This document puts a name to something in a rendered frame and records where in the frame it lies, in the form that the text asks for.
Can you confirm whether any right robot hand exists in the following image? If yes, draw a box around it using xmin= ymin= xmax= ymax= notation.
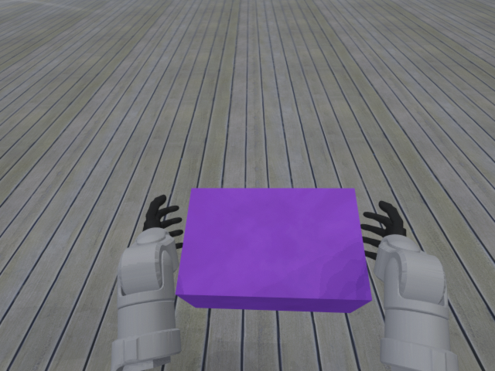
xmin=360 ymin=201 xmax=406 ymax=260

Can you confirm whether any carton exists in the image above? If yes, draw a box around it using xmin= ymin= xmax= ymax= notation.
xmin=176 ymin=188 xmax=372 ymax=313

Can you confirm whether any left robot forearm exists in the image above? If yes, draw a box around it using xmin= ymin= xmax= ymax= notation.
xmin=111 ymin=227 xmax=182 ymax=371

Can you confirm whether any left robot hand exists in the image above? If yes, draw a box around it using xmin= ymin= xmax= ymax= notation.
xmin=142 ymin=195 xmax=183 ymax=249

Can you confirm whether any right robot forearm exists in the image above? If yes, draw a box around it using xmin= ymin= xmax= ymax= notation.
xmin=374 ymin=234 xmax=459 ymax=371

